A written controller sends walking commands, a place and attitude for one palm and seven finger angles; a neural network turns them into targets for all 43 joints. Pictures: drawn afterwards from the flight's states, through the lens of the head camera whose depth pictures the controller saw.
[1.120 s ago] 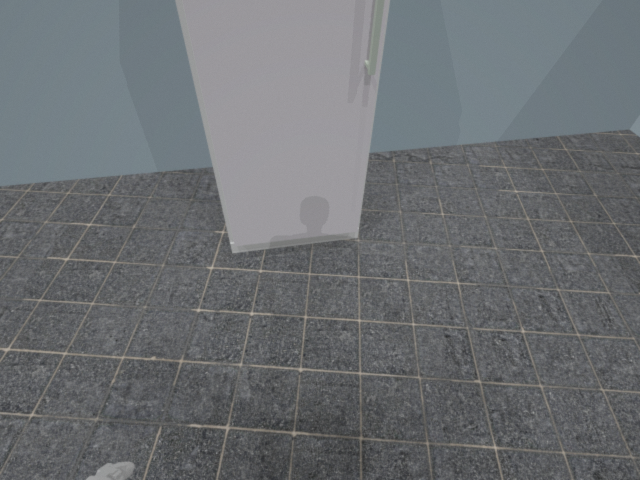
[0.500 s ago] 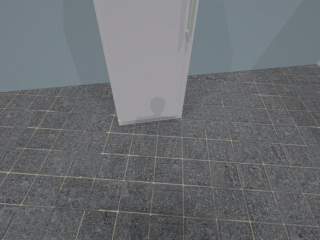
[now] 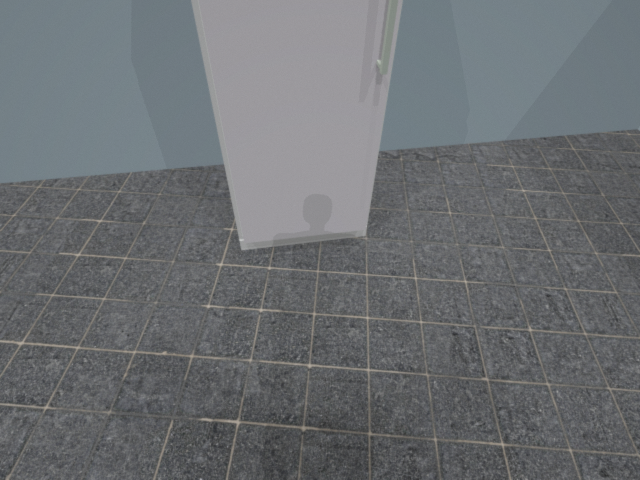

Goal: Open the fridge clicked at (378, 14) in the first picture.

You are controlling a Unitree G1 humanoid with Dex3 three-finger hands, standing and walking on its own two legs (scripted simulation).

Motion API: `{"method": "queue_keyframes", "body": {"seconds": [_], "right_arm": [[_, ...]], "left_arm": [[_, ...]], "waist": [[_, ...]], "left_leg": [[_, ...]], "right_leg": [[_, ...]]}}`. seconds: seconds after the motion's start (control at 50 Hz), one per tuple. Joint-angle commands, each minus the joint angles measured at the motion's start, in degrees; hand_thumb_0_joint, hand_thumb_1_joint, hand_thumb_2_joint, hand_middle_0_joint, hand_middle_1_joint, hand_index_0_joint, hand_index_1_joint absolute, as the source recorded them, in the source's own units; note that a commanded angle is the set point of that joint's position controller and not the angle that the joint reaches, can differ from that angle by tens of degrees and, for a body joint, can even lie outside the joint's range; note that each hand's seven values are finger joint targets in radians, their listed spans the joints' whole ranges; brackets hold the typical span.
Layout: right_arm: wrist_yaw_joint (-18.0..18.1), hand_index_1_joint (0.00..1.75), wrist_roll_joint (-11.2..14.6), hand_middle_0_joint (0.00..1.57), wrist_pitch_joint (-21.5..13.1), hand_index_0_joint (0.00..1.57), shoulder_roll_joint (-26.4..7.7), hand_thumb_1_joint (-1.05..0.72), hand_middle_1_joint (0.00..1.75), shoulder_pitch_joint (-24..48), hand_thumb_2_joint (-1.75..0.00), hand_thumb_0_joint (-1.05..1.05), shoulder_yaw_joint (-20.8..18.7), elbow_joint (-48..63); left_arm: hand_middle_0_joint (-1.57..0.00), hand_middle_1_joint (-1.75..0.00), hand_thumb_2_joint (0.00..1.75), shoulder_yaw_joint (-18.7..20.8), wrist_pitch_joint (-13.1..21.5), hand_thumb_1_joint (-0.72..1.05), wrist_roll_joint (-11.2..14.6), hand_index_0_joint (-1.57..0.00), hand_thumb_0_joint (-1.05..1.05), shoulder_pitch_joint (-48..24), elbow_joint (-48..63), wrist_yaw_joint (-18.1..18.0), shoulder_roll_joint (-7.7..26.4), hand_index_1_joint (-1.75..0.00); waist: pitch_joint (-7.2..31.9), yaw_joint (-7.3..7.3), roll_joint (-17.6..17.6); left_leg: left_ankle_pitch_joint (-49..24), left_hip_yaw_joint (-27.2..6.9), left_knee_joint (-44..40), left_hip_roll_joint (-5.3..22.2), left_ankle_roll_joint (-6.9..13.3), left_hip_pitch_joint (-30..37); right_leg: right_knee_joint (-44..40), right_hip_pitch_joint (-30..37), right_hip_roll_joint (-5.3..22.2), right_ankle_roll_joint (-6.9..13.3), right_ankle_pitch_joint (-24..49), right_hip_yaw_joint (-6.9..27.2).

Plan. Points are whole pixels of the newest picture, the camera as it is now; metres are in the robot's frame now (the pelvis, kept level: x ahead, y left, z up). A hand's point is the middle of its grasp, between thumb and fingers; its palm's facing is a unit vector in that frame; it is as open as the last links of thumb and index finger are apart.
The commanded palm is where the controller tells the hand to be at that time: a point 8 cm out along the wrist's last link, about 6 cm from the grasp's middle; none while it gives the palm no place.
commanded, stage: look at it before walking up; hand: right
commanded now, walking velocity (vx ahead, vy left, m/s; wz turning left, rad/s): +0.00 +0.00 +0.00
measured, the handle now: (390, 1) +1.13 -0.10 +0.17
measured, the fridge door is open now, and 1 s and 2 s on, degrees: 0 0 0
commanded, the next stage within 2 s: walk to a spot facing it in 0.32 s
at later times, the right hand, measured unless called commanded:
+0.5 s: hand out of the picture +0.07 -0.25 -0.16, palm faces -0.02 +0.94 -0.34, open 7.3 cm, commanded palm none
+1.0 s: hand out of the picture +0.12 -0.27 -0.18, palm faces +0.23 +0.96 -0.16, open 7.4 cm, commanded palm none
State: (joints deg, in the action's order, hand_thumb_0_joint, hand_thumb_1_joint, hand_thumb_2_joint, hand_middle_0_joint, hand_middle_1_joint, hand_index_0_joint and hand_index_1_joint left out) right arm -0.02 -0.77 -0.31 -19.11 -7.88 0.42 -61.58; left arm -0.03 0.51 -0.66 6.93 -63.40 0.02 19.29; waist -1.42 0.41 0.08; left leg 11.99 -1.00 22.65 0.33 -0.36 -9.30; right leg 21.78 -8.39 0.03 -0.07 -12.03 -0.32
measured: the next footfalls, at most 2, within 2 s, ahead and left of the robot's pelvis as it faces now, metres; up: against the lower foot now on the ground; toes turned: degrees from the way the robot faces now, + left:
left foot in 1.24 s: +0.43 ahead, -0.02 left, +0.00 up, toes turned -9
right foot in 1.60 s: +0.43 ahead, -0.26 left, +0.00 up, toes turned -15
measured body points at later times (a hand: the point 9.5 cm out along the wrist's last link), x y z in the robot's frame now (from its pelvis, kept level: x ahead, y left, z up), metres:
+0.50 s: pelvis +0.01 +0.00 +0.00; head +0.01 +0.00 +0.45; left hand +0.09 +0.29 -0.13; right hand +0.08 -0.30 -0.13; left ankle +0.00 +0.12 -0.75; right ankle +0.00 -0.12 -0.75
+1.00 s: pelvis +0.13 -0.08 +0.00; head +0.14 -0.11 +0.45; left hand +0.11 +0.14 -0.15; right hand +0.11 -0.32 -0.16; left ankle +0.20 +0.06 -0.67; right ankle +0.05 -0.13 -0.75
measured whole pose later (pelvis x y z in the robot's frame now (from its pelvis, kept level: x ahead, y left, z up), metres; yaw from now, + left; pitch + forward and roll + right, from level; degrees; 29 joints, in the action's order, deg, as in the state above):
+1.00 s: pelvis +0.13 -0.08 +0.00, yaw -13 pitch +1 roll +1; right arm -1.0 -1.9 -0.3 -11.4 -14.8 -2.7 -59.1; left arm 1.0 3.8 -0.7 25.0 -63.6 -0.7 6.5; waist -0.5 1.5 1.9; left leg 13.3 3.3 58.6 6.7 -3.0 -33.0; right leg 19.1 -4.5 -3.4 5.2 -15.5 -2.4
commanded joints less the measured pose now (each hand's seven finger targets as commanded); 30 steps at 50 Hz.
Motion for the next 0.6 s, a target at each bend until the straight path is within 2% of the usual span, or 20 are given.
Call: {"method": "queue_keyframes", "body": {"seconds": [0.0,0.14,0.3,0.4,0.42,0.44,0.46,0.48,0.5,0.52,0.54,0.56,0.58], "right_arm": [[0.7,0.3,0.1,0.2,-1.3,0.2,-11.9,-0.9,0.3,2.0,-0.9,0.0,-2.3,3.9],[0.8,0.3,0.1,0.2,-1.3,0.2,-11.8,-0.9,0.3,2.1,-0.9,0.0,-2.3,3.6],[0.7,0.3,0.1,0.2,-1.3,0.2,-11.9,-0.9,0.3,1.7,-0.9,0.0,-2.4,3.4],[0.7,0.3,0.1,0.2,-1.3,0.2,-11.9,-0.9,0.3,1.7,-0.9,0.0,-2.2,3.3],[0.9,0.3,0.2,0.2,-0.9,0.2,-8.2,-0.9,0.3,-0.1,-0.9,0.0,-1.6,2.5],[1.0,0.3,0.1,0.2,-0.2,0.2,-5.7,-0.9,0.3,-2.3,-0.9,0.0,-1.1,1.9],[0.9,0.3,-0.1,0.2,0.2,0.2,-5.6,-0.9,0.3,-4.0,-0.9,0.0,-1.4,1.9],[0.7,0.3,-0.3,0.2,0.6,0.2,-6.6,-0.9,0.3,-5.2,-0.9,0.0,-1.8,2.0],[0.6,0.3,-0.5,0.2,0.8,0.2,-8.0,-0.9,0.3,-6.4,-0.9,0.0,-2.5,2.4],[0.6,0.3,-0.6,0.2,0.8,0.2,-9.4,-0.9,0.3,-8.4,-0.9,0.0,-3.4,3.0],[0.7,0.3,-0.7,0.2,0.5,0.2,-9.8,-0.9,0.3,-9.6,-0.9,0.0,-3.9,3.6],[0.9,0.3,-0.7,0.2,-0.1,0.2,-9.8,-0.9,0.3,-10.1,-0.9,0.0,-4.3,4.1],[0.8,0.3,-0.9,0.2,-0.8,0.2,-9.5,-0.9,0.3,-9.4,-0.9,0.0,-4.6,4.7]], "left_arm": [[-0.2,-0.3,0.9,2.2,1.4,0.9,0.2,-0.2,0.0,-3.1,3.6,-0.6,11.6,-0.3],[-0.2,-0.3,0.9,2.2,1.5,0.9,0.2,-0.2,0.0,-3.0,3.5,-0.7,11.7,-0.3],[-0.2,-0.3,0.9,2.1,1.5,0.9,0.3,-0.2,0.0,-3.1,3.5,-0.7,11.8,-0.3],[-0.2,-0.3,0.9,2.1,1.4,0.9,0.3,-0.2,0.0,-3.3,3.4,-0.7,11.7,-0.3],[-0.2,-0.3,0.9,1.2,1.0,0.9,0.1,-0.2,0.0,-1.8,2.7,-0.5,8.0,-0.3],[-0.2,-0.3,0.9,0.5,0.3,0.9,-0.1,-0.2,0.0,0.1,2.3,-0.3,4.9,-0.3],[-0.2,-0.3,0.9,0.5,-0.2,0.9,-0.3,-0.2,0.0,1.3,2.5,-0.1,4.3,-0.3],[-0.2,-0.3,0.9,0.6,-0.5,0.9,-0.5,-0.2,0.0,1.3,2.9,0.0,4.1,-0.3],[-0.2,-0.3,0.9,0.7,-0.8,0.9,-0.7,-0.2,0.0,1.6,3.8,0.1,3.7,-0.3],[-0.2,-0.3,0.9,0.9,-1.0,0.9,-0.7,-0.2,0.0,1.6,4.9,0.1,3.3,-0.3],[-0.2,-0.3,0.9,1.5,-1.0,0.9,-0.6,-0.2,0.0,0.6,6.4,0.3,3.5,-0.3],[-0.2,-0.3,0.9,2.0,-0.7,0.9,-0.5,-0.2,0.0,0.4,7.5,0.5,4.0,-0.3],[-0.2,-0.3,0.9,2.2,-0.3,0.9,-0.3,-0.2,0.0,0.3,8.1,1.0,3.2,-0.3]], "waist": [[2.9,-0.46,0.2],[3.4,-0.47,-0.3],[3.5,-0.48,0.6],[2.6,-0.56,0.5],[3.8,-0.54,0.4],[3.1,-0.77,1.1],[2.5,-1.2,2.4],[-0.2,-1.74,3.6],[-2.1,-2.32,7.5],[-2.7,-3.18,11.6],[-4.2,-3.84,13.6],[-4.6,-3.61,11.6],[-4.1,-2.95,8.7]], "left_leg": [[-6.7,-5.6,-3.8,6.5,2.1,0.1],[-8.2,-5.3,-3.5,6.3,2.1,1.1],[-8.6,-5.3,-4.0,6.4,2.0,1.2],[-7.9,-5.3,-4.4,6.5,2.0,0.8],[-5.1,-4.4,-4.3,6.7,1.3,1.9],[1.4,-4.3,-4.1,6.5,0.8,1.8],[8.8,-5.1,-4.7,6.9,1.0,2.0],[16.7,-7.0,-6.4,8.0,1.7,1.4],[22.8,-10.1,-8.8,10.5,3.3,2.2],[28.1,-14.6,-12.4,15.1,5.6,2.8],[28.0,-17.7,-14.5,18.7,8.2,2.3],[25.9,-18.3,-14.7,21.3,10.2,3.2],[20.3,-15.6,-13.6,21.5,10.9,4.2]], "right_leg": [[-3.3,0.7,6.4,1.6,6.8,5.6],[-3.7,1.1,6.7,1.6,8.5,5.8],[-3.7,1.7,6.7,1.6,8.8,5.8],[-4.1,1.4,6.6,1.6,8.1,5.8],[-3.4,1.1,6.3,1.2,6.5,5.5],[-2.2,-0.7,5.5,0.8,2.1,5.0],[-0.3,-3.4,4.4,0.9,-3.4,4.7],[1.7,-8.2,2.9,0.9,-10.0,4.0],[6.0,-13.5,1.0,0.6,-13.8,2.4],[12.9,-17.5,0.3,0.4,-14.8,-0.1],[20.0,-20.4,1.1,0.4,-15.9,-0.5],[24.9,-22.7,2.8,0.6,-16.5,-0.4],[26.8,-23.2,3.9,0.6,-15.4,-0.3]]}}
